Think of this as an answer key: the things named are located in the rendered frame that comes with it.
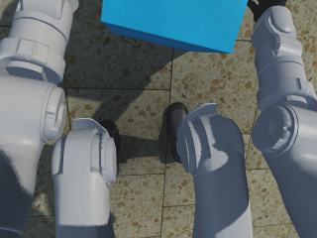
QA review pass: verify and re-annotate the robot right hand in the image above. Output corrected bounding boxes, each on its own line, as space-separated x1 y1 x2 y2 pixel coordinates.
247 0 287 23

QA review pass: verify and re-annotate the carton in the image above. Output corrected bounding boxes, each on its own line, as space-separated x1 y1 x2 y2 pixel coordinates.
101 0 249 54

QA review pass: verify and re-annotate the right robot shin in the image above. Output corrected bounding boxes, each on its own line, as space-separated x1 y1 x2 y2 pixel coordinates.
175 103 245 161

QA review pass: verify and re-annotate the robot left forearm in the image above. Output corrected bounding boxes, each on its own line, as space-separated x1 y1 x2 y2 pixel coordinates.
0 0 79 84

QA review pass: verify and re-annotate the robot right foot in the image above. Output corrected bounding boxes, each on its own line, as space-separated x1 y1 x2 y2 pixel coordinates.
166 102 189 164

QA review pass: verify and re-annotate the robot right forearm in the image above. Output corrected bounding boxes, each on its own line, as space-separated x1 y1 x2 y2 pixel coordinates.
251 5 317 112

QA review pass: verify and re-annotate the robot right upper arm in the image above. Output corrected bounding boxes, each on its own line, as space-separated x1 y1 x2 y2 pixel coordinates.
251 104 317 238

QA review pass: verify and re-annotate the robot left upper arm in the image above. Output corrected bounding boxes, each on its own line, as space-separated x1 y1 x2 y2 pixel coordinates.
0 73 67 238

